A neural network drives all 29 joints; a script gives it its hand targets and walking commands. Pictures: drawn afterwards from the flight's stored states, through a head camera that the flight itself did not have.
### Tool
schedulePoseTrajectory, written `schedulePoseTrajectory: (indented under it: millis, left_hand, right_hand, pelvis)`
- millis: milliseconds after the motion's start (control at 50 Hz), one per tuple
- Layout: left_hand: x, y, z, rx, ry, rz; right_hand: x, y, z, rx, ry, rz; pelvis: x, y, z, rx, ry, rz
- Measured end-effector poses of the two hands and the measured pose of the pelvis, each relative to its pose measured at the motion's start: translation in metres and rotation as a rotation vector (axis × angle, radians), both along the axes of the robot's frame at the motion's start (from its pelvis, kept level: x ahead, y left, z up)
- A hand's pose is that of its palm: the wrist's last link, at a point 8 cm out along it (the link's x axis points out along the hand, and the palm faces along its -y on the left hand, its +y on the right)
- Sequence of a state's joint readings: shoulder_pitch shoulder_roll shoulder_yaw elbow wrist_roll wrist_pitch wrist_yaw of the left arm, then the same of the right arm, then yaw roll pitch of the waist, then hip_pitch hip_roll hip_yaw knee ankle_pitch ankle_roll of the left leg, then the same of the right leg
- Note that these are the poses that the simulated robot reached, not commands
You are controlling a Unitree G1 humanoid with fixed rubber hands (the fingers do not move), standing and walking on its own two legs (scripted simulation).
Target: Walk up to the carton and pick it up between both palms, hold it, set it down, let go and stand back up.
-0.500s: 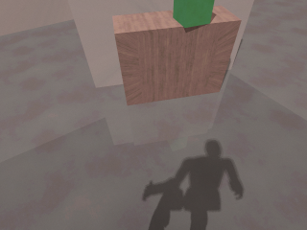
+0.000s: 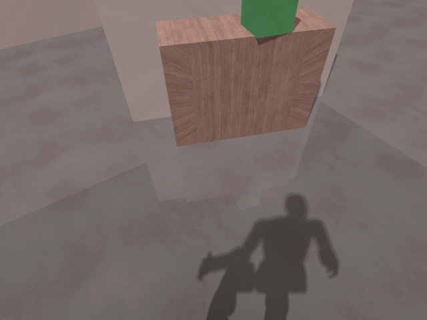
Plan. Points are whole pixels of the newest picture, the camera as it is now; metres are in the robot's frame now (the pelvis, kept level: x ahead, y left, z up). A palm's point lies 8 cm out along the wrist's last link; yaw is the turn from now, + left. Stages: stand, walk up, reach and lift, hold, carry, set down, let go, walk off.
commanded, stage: stand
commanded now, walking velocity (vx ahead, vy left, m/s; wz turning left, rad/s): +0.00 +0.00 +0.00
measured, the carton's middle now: (268, 1) +1.52 -0.23 +0.06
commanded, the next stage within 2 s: none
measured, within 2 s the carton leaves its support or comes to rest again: neither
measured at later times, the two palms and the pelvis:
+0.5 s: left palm out of the picture +0.08 +0.29 -0.11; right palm out of the picture +0.09 -0.29 -0.10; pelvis +0.00 +0.00 +0.00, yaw +0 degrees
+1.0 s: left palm out of the picture +0.08 +0.29 -0.11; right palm out of the picture +0.10 -0.29 -0.10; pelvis +0.01 +0.00 +0.00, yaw +0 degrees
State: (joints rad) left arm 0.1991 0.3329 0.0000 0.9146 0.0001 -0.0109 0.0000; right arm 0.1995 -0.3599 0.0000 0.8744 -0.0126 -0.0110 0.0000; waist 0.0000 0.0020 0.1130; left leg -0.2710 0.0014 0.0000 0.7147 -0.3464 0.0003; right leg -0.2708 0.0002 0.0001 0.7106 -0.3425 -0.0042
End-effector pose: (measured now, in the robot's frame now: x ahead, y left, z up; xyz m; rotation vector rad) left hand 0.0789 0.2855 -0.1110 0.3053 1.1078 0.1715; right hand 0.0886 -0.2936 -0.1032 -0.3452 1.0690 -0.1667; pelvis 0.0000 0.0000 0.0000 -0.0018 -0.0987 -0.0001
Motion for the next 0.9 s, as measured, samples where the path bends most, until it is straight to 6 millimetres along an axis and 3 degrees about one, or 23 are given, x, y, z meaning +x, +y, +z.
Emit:
schedulePoseTrajectory:
  millis: [900]
  left_hand:
    - [0.0026,0.0021,0.0023,-0.001,0.009,0.003]
  right_hand:
    - [0.0055,0.0034,0.0031,0.004,0.0,-0.003]
  pelvis:
    - [0.005,0.0015,0.0036,-0.002,-0.001,0.0]
